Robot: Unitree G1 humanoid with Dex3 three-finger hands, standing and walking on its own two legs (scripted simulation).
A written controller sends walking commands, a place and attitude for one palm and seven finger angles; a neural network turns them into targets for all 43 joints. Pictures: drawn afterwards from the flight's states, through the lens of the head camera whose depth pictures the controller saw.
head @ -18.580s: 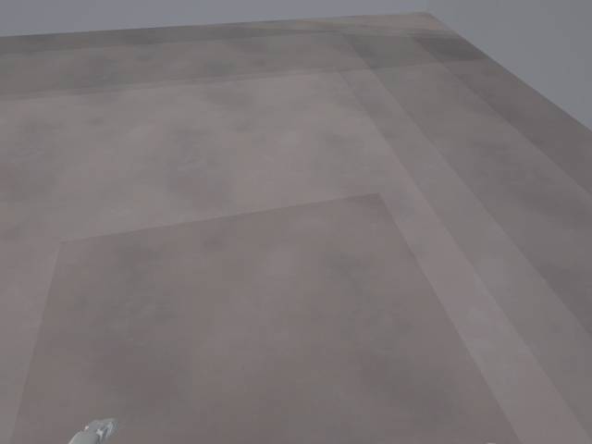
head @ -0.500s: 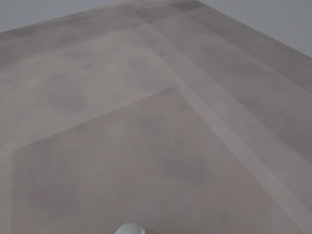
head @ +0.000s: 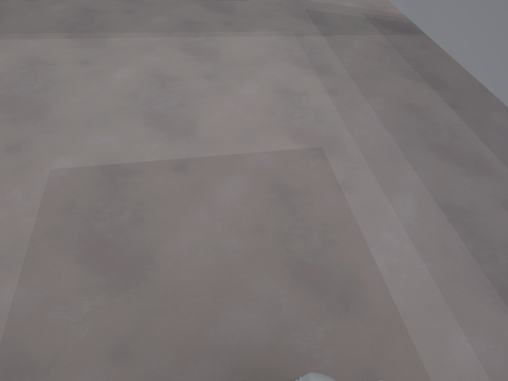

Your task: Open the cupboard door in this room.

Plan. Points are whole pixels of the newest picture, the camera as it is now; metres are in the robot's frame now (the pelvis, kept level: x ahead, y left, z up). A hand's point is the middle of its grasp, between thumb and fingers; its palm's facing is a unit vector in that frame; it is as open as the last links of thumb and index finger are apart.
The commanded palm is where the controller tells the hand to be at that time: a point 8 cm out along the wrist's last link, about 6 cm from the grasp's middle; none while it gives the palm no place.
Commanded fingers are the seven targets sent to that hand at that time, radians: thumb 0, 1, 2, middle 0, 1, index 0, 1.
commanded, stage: turn or walk to find it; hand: left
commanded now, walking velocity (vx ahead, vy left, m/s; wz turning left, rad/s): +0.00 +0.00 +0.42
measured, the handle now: out of the picture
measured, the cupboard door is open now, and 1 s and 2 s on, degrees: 0 0 0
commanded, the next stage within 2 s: stand and wait in 0.42 s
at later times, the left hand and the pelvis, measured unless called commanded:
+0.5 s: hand out of the picture +0.05 +0.13 -0.14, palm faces +0.21 -0.93 -0.29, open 7.4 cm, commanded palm none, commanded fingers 0.00 0.90 0.90 -0.20 -0.30 -0.20 -0.30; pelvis -0.02 -0.07 +0.00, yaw +12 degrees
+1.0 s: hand out of the picture -0.16 +0.15 -0.20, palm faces +0.52 -0.82 -0.25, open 7.4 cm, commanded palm none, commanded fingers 0.00 0.90 0.90 -0.20 -0.30 -0.20 -0.30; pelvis -0.06 -0.04 -0.02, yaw +27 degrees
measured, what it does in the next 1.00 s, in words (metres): steps on the spot, turning left: right foot, then left foot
